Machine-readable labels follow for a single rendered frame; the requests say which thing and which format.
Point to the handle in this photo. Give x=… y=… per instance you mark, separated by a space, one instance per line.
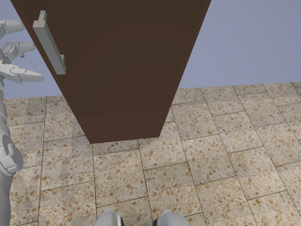
x=48 y=43

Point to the cupboard door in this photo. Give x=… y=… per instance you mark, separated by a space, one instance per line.
x=121 y=56

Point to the left robot upper arm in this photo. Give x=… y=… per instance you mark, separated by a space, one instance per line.
x=11 y=160

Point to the right robot thigh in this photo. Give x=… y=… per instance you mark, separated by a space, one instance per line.
x=172 y=219

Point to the robot left forearm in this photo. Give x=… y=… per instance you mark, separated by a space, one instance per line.
x=3 y=113

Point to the left robot hand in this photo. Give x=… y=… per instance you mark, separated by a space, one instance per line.
x=9 y=51

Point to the robot right shin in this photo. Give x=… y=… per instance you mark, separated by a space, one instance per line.
x=166 y=211

